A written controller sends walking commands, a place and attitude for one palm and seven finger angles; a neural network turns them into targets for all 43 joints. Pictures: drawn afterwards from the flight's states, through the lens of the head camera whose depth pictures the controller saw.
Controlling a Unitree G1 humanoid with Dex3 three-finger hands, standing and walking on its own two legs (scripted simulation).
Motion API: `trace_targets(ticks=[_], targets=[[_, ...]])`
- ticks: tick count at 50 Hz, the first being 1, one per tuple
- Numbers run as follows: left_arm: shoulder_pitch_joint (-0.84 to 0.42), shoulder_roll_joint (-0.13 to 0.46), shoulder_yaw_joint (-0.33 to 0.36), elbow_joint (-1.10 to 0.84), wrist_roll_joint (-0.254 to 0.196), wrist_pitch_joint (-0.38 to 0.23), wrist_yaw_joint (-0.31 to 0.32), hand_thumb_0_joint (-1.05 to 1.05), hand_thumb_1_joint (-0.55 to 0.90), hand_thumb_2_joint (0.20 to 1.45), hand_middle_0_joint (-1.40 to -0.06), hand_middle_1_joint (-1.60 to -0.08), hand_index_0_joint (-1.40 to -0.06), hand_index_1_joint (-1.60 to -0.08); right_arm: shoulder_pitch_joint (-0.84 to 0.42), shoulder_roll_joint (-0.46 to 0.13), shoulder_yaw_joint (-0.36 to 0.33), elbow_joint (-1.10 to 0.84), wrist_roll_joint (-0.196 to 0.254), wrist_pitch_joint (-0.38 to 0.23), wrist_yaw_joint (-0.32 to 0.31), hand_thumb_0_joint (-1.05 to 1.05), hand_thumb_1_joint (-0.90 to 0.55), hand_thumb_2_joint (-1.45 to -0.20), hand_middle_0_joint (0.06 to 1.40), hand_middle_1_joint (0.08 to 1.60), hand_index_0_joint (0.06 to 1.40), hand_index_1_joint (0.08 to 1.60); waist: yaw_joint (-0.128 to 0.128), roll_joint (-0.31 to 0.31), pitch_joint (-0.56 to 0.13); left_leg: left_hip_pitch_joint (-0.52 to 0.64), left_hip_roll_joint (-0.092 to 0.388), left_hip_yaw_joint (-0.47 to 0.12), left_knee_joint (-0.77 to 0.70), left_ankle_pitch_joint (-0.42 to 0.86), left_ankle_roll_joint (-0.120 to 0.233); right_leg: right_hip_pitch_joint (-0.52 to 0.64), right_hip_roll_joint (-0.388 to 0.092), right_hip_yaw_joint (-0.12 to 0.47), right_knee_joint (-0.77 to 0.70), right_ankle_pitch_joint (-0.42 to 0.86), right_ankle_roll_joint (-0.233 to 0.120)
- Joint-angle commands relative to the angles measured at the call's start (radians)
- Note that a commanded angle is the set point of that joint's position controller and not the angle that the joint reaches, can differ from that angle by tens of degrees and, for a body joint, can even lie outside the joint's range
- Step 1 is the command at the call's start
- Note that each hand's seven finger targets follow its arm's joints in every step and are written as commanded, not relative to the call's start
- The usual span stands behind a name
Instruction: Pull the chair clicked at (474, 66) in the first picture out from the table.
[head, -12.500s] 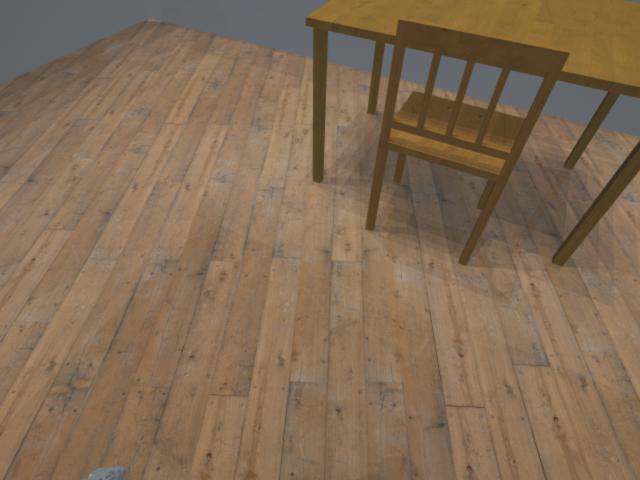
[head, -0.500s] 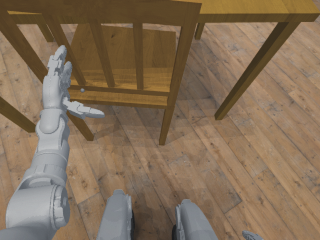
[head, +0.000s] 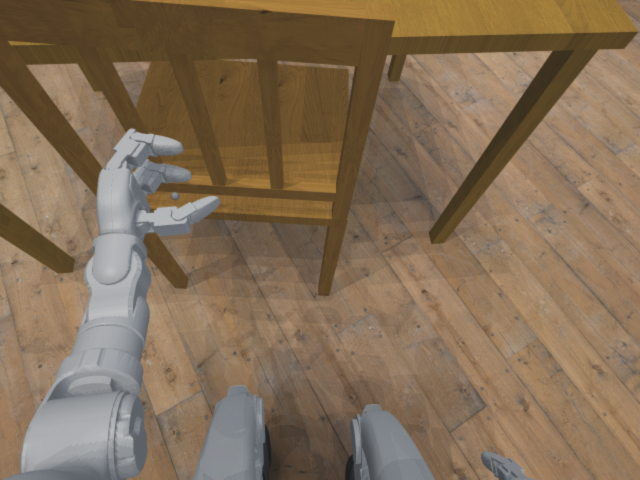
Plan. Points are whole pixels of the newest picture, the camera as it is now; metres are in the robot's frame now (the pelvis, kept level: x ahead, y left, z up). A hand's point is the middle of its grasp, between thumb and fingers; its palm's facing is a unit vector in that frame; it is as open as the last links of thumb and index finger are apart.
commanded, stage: hook a spindle and tug to test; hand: left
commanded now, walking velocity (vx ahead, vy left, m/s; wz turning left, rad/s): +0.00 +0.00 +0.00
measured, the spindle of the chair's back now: (203, 128) +0.56 +0.15 +0.03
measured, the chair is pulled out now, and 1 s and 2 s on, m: -0.07 -0.07 -0.07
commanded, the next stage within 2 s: open the thumb and straighten the fingers in 0.84 s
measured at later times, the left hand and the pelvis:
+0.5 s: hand (174, 208) +0.43 +0.17 +0.03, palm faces +0.08 -1.00 -0.05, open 4.4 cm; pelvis +0.00 +0.00 +0.00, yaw +0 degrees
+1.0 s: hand (169, 223) +0.41 +0.17 +0.03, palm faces +0.06 -1.00 -0.07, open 4.4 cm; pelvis -0.01 +0.00 +0.00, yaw +0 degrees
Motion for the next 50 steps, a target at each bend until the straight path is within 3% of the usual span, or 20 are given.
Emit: trace_targets(ticks=[1, 7, 9, 13, 15, 17, 19, 22, 25, 29, 32, 35, 39, 41, 42, 45, 47, 48, 49, 50], targets=[[-0.319, 0.185, 0.038, -0.230, -0.016, -0.086, 0.007, 0.000, 0.564, 0.756, -0.500, -1.450, -0.500, -1.450, 0.119, -0.158, -0.062, -0.068, -0.004, -0.020, -0.015, 0.000, -0.900, -0.900, 0.200, 0.300, 0.200, 0.300, -0.018, 0.047, -0.511, 0.571, -0.040, -0.031, -0.098, 0.314, 0.025, 0.051, 0.033, -0.004, -0.190, 0.389, -0.026], [-0.317, 0.179, 0.030, -0.238, -0.016, -0.086, 0.005, 0.000, 0.900, 0.900, -0.500, -1.450, -0.500, -1.450, 0.113, -0.157, -0.062, -0.071, -0.003, -0.019, -0.012, 0.000, -0.900, -0.900, 0.200, 0.300, 0.200, 0.300, -0.015, 0.060, -0.505, 0.568, -0.041, -0.029, -0.100, 0.303, 0.023, 0.054, 0.031, -0.002, -0.192, 0.383, -0.027], [-0.308, 0.164, 0.021, -0.229, -0.019, -0.080, 0.005, 0.000, 0.900, 0.900, -0.500, -1.450, -0.500, -1.450, 0.112, -0.156, -0.062, -0.071, -0.001, -0.017, -0.012, 0.000, -0.900, -0.900, 0.200, 0.300, 0.200, 0.300, -0.023, 0.024, -0.492, 0.548, -0.042, -0.024, -0.099, 0.296, 0.027, 0.068, 0.031, 0.000, -0.198, 0.391, -0.024], [-0.279, 0.186, 0.039, -0.225, -0.021, -0.076, 0.001, 0.000, 0.900, 0.900, -0.500, -1.450, -0.500, -1.450, 0.106, -0.157, -0.060, -0.077, 0.002, -0.016, -0.012, 0.000, -0.900, -0.900, 0.200, 0.300, 0.200, 0.300, -0.014, 0.018, -0.471, 0.522, -0.044, -0.021, -0.106, 0.261, 0.027, 0.073, 0.031, 0.002, -0.202, 0.364, -0.023], [-0.280, 0.158, 0.018, -0.253, -0.027, -0.084, -0.003, 0.000, 0.900, 0.900, -0.500, -1.450, -0.500, -1.450, 0.102, -0.153, -0.060, -0.084, 0.003, -0.023, -0.013, 0.000, -0.900, -0.900, 0.200, 0.300, 0.200, 0.300, -0.015, 0.037, -0.474, 0.537, -0.045, -0.021, -0.105, 0.263, 0.028, 0.065, 0.032, 0.003, -0.200, 0.361, -0.025], [-0.270, 0.203, 0.052, -0.237, -0.027, -0.085, -0.004, 0.000, 0.900, 0.900, -0.500, -1.450, -0.500, -1.450, 0.101, -0.159, -0.060, -0.078, 0.004, -0.022, -0.016, 0.000, -0.900, -0.900, 0.200, 0.300, 0.200, 0.300, -0.010, 0.011, -0.461, 0.512, -0.042, -0.020, -0.106, 0.243, 0.027, 0.075, 0.030, 0.007, -0.204, 0.350, -0.023], [-0.277, 0.148, 0.007, -0.251, -0.027, -0.087, -0.008, 0.000, 0.900, 0.900, -0.500, -1.450, -0.500, -1.450, 0.095, -0.151, -0.059, -0.084, 0.005, -0.025, -0.015, 0.000, -0.900, -0.900, 0.200, 0.300, 0.200, 0.300, -0.017, 0.032, -0.461, 0.518, -0.046, -0.017, -0.108, 0.235, 0.028, 0.070, 0.029, 0.007, -0.208, 0.342, -0.023], [-0.274, 0.173, 0.025, -0.251, -0.031, -0.089, -0.009, 0.000, 0.900, 0.900, -0.500, -1.450, -0.500, -1.450, 0.098, -0.157, -0.062, -0.078, 0.006, -0.032, -0.019, 0.000, -0.900, -0.900, 0.200, 0.300, 0.200, 0.300, -0.015, 0.017, -0.462, 0.527, -0.042, -0.024, -0.109, 0.232, 0.027, 0.061, 0.030, 0.005, -0.207, 0.329, -0.024], [-0.271, 0.143, -0.005, -0.284, -0.032, -0.091, -0.012, 0.000, 0.900, 0.900, -0.500, -1.450, -0.500, -1.450, 0.095, -0.153, -0.062, -0.082, 0.007, -0.040, -0.019, 0.000, -0.900, -0.900, 0.200, 0.300, 0.200, 0.300, -0.013, 0.061, -0.472, 0.562, -0.042, -0.028, -0.112, 0.244, 0.025, 0.044, 0.030, 0.001, -0.204, 0.325, -0.029], [-0.198, 0.152, 0.014, -0.291, -0.038, -0.079, -0.006, 0.000, 0.900, 0.900, -0.500, -1.450, -0.500, -1.450, 0.085, -0.153, -0.063, -0.086, 0.008, -0.041, -0.018, 0.000, -0.900, -0.900, 0.200, 0.300, 0.200, 0.300, 0.004, 0.025, -0.470, 0.542, -0.043, -0.024, -0.117, 0.245, 0.024, 0.077, 0.028, 0.002, -0.210, 0.340, -0.027], [-0.185, 0.153, 0.016, -0.292, -0.039, -0.073, -0.003, 0.000, 0.900, 0.900, -0.500, -1.450, -0.500, -1.450, 0.083, -0.154, -0.062, -0.087, 0.011, -0.042, -0.020, 0.000, -0.900, -0.900, 0.200, 0.300, 0.200, 0.300, -0.001, -0.004, -0.448, 0.520, -0.044, -0.020, -0.118, 0.228, 0.028, 0.080, 0.028, 0.005, -0.214, 0.336, -0.023], [-0.189, 0.114, -0.024, -0.340, -0.042, -0.080, -0.005, 0.000, 0.900, 0.900, -0.500, -1.450, -0.500, -1.450, 0.073, -0.148, -0.060, -0.098, 0.013, -0.052, -0.020, 0.000, -0.900, -0.900, 0.200, 0.300, 0.200, 0.300, -0.003, 0.052, -0.452, 0.561, -0.043, -0.024, -0.124, 0.231, 0.025, 0.053, 0.028, 0.001, -0.211, 0.320, -0.029], [-0.170, 0.127, -0.008, -0.326, -0.046, -0.078, -0.005, 0.000, 0.900, 0.900, -0.500, -1.450, -0.500, -1.450, 0.068, -0.148, -0.058, -0.095, 0.013, -0.055, -0.022, 0.000, -0.900, -0.900, 0.200, 0.300, 0.200, 0.300, -0.002, -0.006, -0.429, 0.507, -0.045, -0.020, -0.122, 0.205, 0.028, 0.081, 0.028, 0.007, -0.217, 0.315, -0.023], [-0.180, 0.150, 0.009, -0.347, -0.047, -0.086, -0.009, 0.000, 0.900, 0.900, -0.500, -1.450, -0.500, -1.450, 0.070, -0.149, -0.060, -0.092, 0.011, -0.065, -0.025, 0.000, -0.900, -0.900, 0.200, 0.300, 0.200, 0.300, 0.007, 0.033, -0.457, 0.529, -0.045, -0.018, -0.116, 0.220, 0.025, 0.081, 0.026, 0.010, -0.211, 0.323, -0.026], [-0.170, 0.160, 0.016, -0.338, -0.047, -0.085, -0.010, 0.000, 0.900, 0.900, -0.500, -1.450, -0.500, -1.450, 0.068, -0.150, -0.059, -0.089, 0.012, -0.064, -0.026, 0.000, -0.900, -0.900, 0.200, 0.300, 0.200, 0.300, 0.007, 0.015, -0.447, 0.528, -0.043, -0.021, -0.117, 0.219, 0.026, 0.079, 0.027, 0.010, -0.212, 0.323, -0.026], [-0.206, 0.120, -0.025, -0.330, -0.049, -0.083, -0.021, 0.000, 0.900, 0.900, -0.500, -1.450, -0.500, -1.450, 0.071, -0.149, -0.057, -0.085, 0.013, -0.073, -0.028, 0.000, -0.900, -0.900, 0.200, 0.300, 0.200, 0.300, -0.012, 0.018, -0.426, 0.526, -0.042, -0.027, -0.112, 0.210, 0.028, 0.049, 0.028, 0.005, -0.209, 0.307, -0.027], [-0.173, 0.147, 0.004, -0.322, -0.047, -0.077, -0.022, 0.000, 0.900, 0.900, -0.500, -1.450, -0.500, -1.450, 0.071, -0.155, -0.061, -0.086, 0.011, -0.073, -0.028, 0.000, -0.900, -0.900, 0.200, 0.300, 0.200, 0.300, 0.007, 0.032, -0.450, 0.547, -0.040, -0.031, -0.118, 0.210, 0.023, 0.045, 0.028, 0.001, -0.208, 0.294, -0.029], [-0.175, 0.152, -0.017, -0.332, -0.016, -0.080, -0.015, 0.000, 0.779, 0.842, -0.500, -1.450, -0.500, -1.450, 0.070, -0.152, -0.060, -0.087, 0.008, -0.071, -0.025, 0.000, -0.900, -0.900, 0.200, 0.300, 0.200, 0.300, 0.006, 0.049, -0.438, 0.546, -0.041, -0.027, -0.115, 0.217, 0.025, 0.029, 0.028, 0.003, -0.206, 0.298, -0.029], [-0.180, 0.155, -0.006, -0.328, -0.017, -0.080, -0.009, 0.000, 0.658, 0.783, -0.500, -1.450, -0.500, -1.450, 0.071, -0.153, -0.060, -0.087, 0.005, -0.069, -0.025, 0.000, -0.900, -0.900, 0.200, 0.300, 0.200, 0.300, 0.002, 0.025, -0.442, 0.540, -0.040, -0.030, -0.111, 0.213, 0.026, 0.031, 0.028, 0.001, -0.204, 0.295, -0.028], [-0.183, 0.155, -0.010, -0.343, -0.018, -0.083, -0.009, 0.000, 0.538, 0.725, -0.500, -1.450, -0.500, -1.450, 0.072, -0.153, -0.061, -0.090, 0.006, -0.072, -0.025, 0.000, -0.900, -0.900, 0.200, 0.300, 0.200, 0.300, 0.005, 0.047, -0.453, 0.551, -0.040, -0.031, -0.110, 0.225, 0.025, 0.028, 0.029, 0.002, -0.197, 0.297, -0.030]])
